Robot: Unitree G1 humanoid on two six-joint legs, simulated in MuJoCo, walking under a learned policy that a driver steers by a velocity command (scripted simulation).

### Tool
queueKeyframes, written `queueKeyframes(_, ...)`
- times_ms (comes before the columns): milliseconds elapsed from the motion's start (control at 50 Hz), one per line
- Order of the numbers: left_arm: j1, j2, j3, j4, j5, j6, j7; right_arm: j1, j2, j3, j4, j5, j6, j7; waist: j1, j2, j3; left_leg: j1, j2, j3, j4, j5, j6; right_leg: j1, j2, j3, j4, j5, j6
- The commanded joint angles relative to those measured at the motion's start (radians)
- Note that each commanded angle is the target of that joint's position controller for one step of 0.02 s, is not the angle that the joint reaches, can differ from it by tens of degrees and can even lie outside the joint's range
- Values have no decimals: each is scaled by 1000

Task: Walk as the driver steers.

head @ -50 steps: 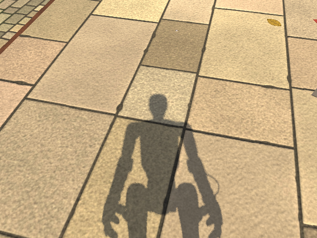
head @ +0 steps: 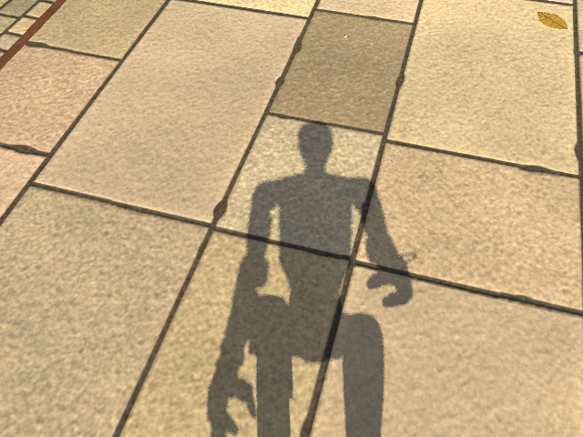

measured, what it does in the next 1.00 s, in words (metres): walks ahead: left foot, then right foot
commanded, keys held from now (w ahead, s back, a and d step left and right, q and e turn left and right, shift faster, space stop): w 0.74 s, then no key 0.26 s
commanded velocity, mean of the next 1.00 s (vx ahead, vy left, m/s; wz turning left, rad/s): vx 0.44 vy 0.00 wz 0.00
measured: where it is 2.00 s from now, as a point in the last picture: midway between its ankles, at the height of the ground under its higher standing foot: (332, 373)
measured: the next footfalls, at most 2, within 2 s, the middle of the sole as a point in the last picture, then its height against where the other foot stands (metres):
left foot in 0.06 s outside the picture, level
right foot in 0.60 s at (369, 401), level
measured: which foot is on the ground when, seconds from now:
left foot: up 0.00-0.04, down 0.06-0.62, up 0.64-1.00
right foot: down 0.00-0.06, up 0.08-0.58, down 0.60-1.00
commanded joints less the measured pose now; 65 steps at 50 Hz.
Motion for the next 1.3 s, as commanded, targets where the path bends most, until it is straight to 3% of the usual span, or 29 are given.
queueKeyframes(20,-25,182,29,-37,-2,-11,9,272,-117,-41,40,5,-12,-20,-179,-121,-89,416,-76,10,-74,28,56,-172,-234,35,326,1225,-52)
queueKeyframes(40,-43,188,31,-42,-5,-7,6,405,-142,-56,83,-4,-18,-29,-241,-103,-146,585,-37,-28,-136,25,76,-253,-206,18,524,1079,-46)
queueKeyframes(60,-20,134,19,-66,-4,-4,-1,532,-226,-79,104,-29,-20,-36,-259,20,-242,764,196,-294,-165,-168,123,-419,-138,-23,845,655,-43)
queueKeyframes(80,94,54,17,-71,-31,3,-12,506,-254,-84,89,-26,-11,-25,-165,204,-338,904,442,-841,-331,-229,279,-706,46,3,1229,-103,-16)
queueKeyframes(100,2,139,35,-94,-7,10,-12,383,-222,-80,77,10,-8,-15,-144,66,-223,773,400,-817,-415,-397,276,-804,-24,78,1254,-18,-36)
queueKeyframes(140,-137,132,42,-137,4,7,-21,259,-100,-46,65,8,-27,-12,-87,-25,-4,494,327,-564,-479,-277,209,-792,-105,71,1131,103,-43)
queueKeyframes(160,-142,119,45,-140,14,17,-24,265,-69,-33,79,2,-40,-16,-55,-27,9,419,283,-477,-485,-162,176,-733,-129,78,1071,117,-35)
queueKeyframes(200,-103,72,39,-129,24,41,-34,308,-53,-22,107,2,-58,-24,-18,0,4,354,236,-361,-499,-17,148,-661,-141,62,995,120,-13)
queueKeyframes(240,-150,76,42,-151,25,56,-40,356,-80,-24,124,4,-70,-26,-11,19,16,354,215,-296,-515,63,144,-702,-152,34,932,153,4)
queueKeyframes(380,-481,80,35,-271,8,60,-52,490,-93,-14,141,9,-67,-26,-89,44,47,476,162,-178,-530,283,89,-815,-144,-54,559,397,45)
queueKeyframes(480,-602,90,33,-318,5,51,-50,569,-103,-11,168,-3,-62,-38,-126,63,45,662,204,-170,-468,442,93,-825,-101,-81,408,383,14)
queueKeyframes(540,-540,115,45,-313,6,38,-41,534,-126,-17,167,-9,-60,-47,-73,79,11,719,228,-148,-344,725,80,-699,-51,-95,345,266,-34)
queueKeyframes(580,-283,152,69,-230,12,24,-25,501,-143,-21,164,-5,-54,-47,39,68,-117,677,196,-113,-61,828,51,-398,-1,-109,252,282,-78)
queueKeyframes(600,-111,210,89,-187,35,16,-14,488,-124,-13,141,6,-56,-43,103,32,-221,484,163,-95,180,569,36,-131,-135,27,249,248,-122)
queueKeyframes(620,-9,320,119,-177,57,19,-12,592,-18,7,114,50,-55,-30,72,-190,-369,115,-9,-27,597,-75,-17,174,-457,518,198,175,-265)
queueKeyframes(640,-68,284,115,-176,18,34,-26,567,-105,-20,127,26,-52,-32,53,-98,-363,4,-39,-163,719,-355,-2,127,-467,688,90,164,-282)
queueKeyframes(660,-187,237,100,-190,0,35,-30,473,-112,-28,95,14,-51,-31,3,-66,-188,-53,24,-182,709,-269,5,-29,-428,518,65,127,-243)
queueKeyframes(680,-253,172,84,-200,0,27,-34,415,-97,-25,80,8,-56,-27,-17,-22,-95,-38,59,-179,652,-201,3,-166,-384,406,21,193,-211)
queueKeyframes(720,-272,105,62,-178,0,14,-28,412,-64,-25,81,-15,-35,-18,-76,-40,-30,48,102,-170,547,-152,-11,-323,-294,246,-26,305,-143)
queueKeyframes(840,-163,139,52,-124,1,-11,-21,335,-34,-23,55,-17,3,-12,-107,-64,-12,54,87,-92,356,-54,-69,-360,-230,23,15,961,-125)
queueKeyframes(940,-104,135,36,-98,0,5,-12,193,-26,-3,25,2,-1,-25,-54,-109,-39,144,41,-38,63,85,-64,-296,-200,-32,61,1018,-88)
queueKeyframes(1040,-116,134,34,-78,2,24,8,278,-57,-11,71,-6,-21,-47,-89,-87,-46,277,15,-61,-141,48,-16,-217,-239,20,236,967,-78)
queueKeyframes(1060,-111,137,35,-73,-3,26,8,342,-71,-16,94,-11,-37,-51,-119,-36,-71,385,39,-90,-256,236,-7,-237,-205,9,336,864,-46)
queueKeyframes(1080,-69,116,28,-85,-11,24,10,426,-140,-29,110,-23,-52,-55,-113,44,-163,577,198,-217,-196,704,19,-338,-156,-6,474,574,-13)
queueKeyframes(1100,86,20,9,-57,-51,42,12,440,-157,-32,108,-13,-43,-56,-71,209,-301,733,423,-409,-159,1037,203,-459,-32,-43,692,-72,14)
queueKeyframes(1120,19,91,30,-57,-34,71,20,404,-126,-25,84,16,-30,-51,-94,141,-304,653,440,-448,-206,889,247,-501,-7,7,800,-292,18)
queueKeyframes(1160,-136,114,50,-104,13,91,11,285,-122,-23,50,12,-12,-63,-67,65,-135,468,366,-356,-311,520,200,-583,-37,36,896,-206,28)
queueKeyframes(1200,-153,94,57,-116,20,110,2,240,-106,-22,36,9,1,-83,-29,83,-78,343,305,-246,-371,360,147,-564,-69,32,881,-96,51)
queueKeyframes(1300,-172,77,66,-148,14,146,4,231,-121,-34,12,-7,15,-90,-27,89,-109,301,290,-150,-389,114,147,-572,-72,-16,812,-61,74)
Keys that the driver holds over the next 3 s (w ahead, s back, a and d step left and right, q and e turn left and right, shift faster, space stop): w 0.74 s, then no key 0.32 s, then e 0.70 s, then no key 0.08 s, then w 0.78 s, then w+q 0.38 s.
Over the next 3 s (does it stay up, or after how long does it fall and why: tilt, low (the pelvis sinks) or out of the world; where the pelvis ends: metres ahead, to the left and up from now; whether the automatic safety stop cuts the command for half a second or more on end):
stays up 0.99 -0.24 0.00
